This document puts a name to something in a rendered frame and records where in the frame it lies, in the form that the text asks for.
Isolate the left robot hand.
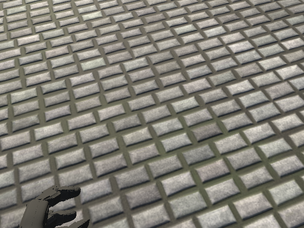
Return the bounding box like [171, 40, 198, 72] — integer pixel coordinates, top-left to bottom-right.
[17, 185, 90, 228]

